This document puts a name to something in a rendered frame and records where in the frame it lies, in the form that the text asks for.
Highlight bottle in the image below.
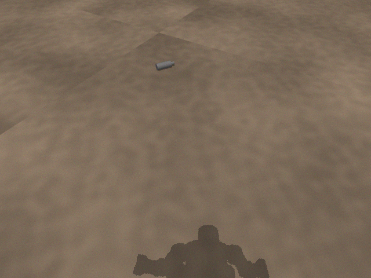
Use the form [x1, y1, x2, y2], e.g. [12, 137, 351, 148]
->
[155, 60, 174, 70]

